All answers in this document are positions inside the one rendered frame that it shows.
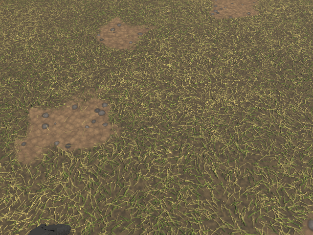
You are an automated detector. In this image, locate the robot left hand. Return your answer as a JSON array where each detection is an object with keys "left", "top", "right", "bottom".
[{"left": 28, "top": 223, "right": 71, "bottom": 235}]

